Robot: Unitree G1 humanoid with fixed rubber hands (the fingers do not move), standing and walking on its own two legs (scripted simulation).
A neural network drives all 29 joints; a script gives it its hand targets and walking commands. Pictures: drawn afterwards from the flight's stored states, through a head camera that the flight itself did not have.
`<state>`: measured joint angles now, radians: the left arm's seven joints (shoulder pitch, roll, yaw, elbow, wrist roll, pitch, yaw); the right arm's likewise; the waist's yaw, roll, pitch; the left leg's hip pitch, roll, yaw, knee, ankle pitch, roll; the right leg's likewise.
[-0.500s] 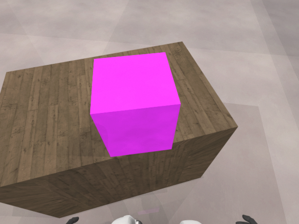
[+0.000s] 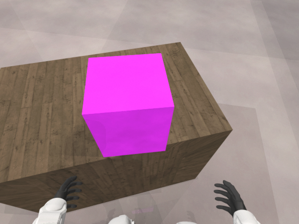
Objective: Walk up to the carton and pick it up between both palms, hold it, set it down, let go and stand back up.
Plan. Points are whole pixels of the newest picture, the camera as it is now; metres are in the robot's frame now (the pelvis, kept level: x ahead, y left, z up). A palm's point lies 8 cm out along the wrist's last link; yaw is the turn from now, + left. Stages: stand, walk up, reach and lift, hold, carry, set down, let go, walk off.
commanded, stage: reach and lift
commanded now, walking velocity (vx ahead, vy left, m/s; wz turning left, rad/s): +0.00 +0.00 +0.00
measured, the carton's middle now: (130, 108) +0.44 +0.07 +0.01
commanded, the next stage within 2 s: none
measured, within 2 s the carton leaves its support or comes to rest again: neither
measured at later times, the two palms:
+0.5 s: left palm (60, 200) +0.19 +0.25 -0.05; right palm (232, 203) +0.17 -0.19 -0.05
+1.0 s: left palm (59, 197) +0.19 +0.25 -0.03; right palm (228, 188) +0.20 -0.18 -0.02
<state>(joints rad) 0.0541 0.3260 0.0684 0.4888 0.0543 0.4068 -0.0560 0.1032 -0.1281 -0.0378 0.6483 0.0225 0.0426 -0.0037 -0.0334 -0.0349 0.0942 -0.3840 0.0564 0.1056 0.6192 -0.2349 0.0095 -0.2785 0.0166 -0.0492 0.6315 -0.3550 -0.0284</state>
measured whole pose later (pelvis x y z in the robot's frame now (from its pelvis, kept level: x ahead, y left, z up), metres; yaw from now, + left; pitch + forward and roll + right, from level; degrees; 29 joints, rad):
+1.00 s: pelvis +0.03 +0.01 +0.02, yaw +0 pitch -3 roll +0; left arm 0.21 0.26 0.00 0.55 -0.11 -0.22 -0.01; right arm 0.24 -0.09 0.02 0.59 0.11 -0.30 -0.02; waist 0.04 -0.06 0.01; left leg -0.16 0.02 0.11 0.37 -0.16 0.01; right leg -0.04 0.00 -0.05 0.36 -0.27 -0.02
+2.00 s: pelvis +0.04 +0.00 +0.02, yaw +0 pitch -1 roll +0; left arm -0.02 0.27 0.11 0.21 -0.17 0.10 -0.07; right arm -0.02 -0.13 0.07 0.24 0.24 -0.03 -0.16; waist 0.05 -0.03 0.00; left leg -0.15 0.03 0.11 0.32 -0.15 0.00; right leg -0.02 0.02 -0.04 0.28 -0.24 -0.03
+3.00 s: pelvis +0.03 +0.00 +0.02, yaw +1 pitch +4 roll -1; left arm -0.85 0.39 0.13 0.67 -0.18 0.46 0.00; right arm -0.86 -0.25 0.04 0.75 0.38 0.32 -0.19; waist 0.01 -0.03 -0.07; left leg -0.29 0.05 0.09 0.35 -0.13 0.01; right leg -0.15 0.03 -0.05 0.29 -0.20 -0.02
